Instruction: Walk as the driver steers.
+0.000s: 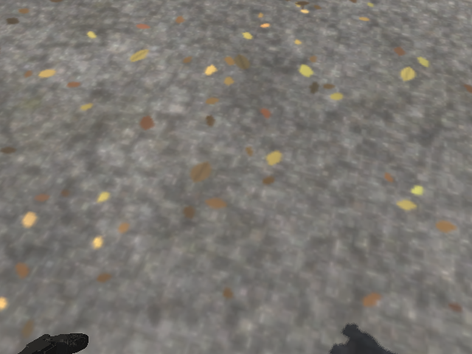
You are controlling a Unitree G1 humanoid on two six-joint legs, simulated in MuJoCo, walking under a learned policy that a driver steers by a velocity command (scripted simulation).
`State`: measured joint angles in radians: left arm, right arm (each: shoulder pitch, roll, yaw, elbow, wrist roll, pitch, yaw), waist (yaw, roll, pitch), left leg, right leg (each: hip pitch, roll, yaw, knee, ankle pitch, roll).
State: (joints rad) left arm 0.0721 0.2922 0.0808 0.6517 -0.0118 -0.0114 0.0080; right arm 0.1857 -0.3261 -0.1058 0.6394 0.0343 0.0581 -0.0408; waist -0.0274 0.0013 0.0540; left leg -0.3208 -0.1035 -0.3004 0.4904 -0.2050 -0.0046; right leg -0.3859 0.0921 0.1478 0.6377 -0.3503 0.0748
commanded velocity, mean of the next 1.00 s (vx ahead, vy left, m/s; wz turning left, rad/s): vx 0.78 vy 0.00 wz -0.35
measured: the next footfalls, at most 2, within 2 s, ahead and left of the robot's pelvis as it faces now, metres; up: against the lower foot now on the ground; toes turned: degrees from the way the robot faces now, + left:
right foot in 0.04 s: +0.07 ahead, -0.11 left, +0.00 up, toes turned +15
left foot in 0.42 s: +0.17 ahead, +0.16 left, +0.00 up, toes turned +2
